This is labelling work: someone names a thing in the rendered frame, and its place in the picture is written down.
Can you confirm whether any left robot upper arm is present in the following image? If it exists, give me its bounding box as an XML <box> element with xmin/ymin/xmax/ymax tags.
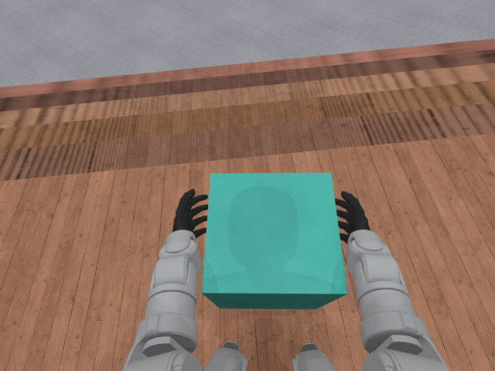
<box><xmin>124</xmin><ymin>349</ymin><xmax>202</xmax><ymax>371</ymax></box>

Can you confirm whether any robot right forearm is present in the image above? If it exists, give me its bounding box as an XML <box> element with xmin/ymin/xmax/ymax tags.
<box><xmin>346</xmin><ymin>230</ymin><xmax>449</xmax><ymax>369</ymax></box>

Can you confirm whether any robot left hand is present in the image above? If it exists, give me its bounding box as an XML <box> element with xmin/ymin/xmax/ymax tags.
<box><xmin>172</xmin><ymin>189</ymin><xmax>208</xmax><ymax>238</ymax></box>

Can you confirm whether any robot right hand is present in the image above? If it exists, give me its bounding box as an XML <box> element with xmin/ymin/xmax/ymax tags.
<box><xmin>335</xmin><ymin>191</ymin><xmax>370</xmax><ymax>243</ymax></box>

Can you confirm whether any left robot shin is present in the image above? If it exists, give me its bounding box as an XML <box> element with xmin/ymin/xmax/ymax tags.
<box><xmin>223</xmin><ymin>342</ymin><xmax>240</xmax><ymax>352</ymax></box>

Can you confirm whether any carton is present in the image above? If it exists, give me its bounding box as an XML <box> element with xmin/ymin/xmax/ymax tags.
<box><xmin>202</xmin><ymin>173</ymin><xmax>348</xmax><ymax>309</ymax></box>

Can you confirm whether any robot left forearm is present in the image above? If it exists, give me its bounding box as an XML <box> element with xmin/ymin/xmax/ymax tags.
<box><xmin>122</xmin><ymin>230</ymin><xmax>202</xmax><ymax>371</ymax></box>

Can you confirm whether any right robot upper arm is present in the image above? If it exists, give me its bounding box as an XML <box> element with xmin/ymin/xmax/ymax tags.
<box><xmin>362</xmin><ymin>349</ymin><xmax>449</xmax><ymax>371</ymax></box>

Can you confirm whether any robot right thigh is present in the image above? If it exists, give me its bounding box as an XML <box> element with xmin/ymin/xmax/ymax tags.
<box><xmin>292</xmin><ymin>350</ymin><xmax>337</xmax><ymax>371</ymax></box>

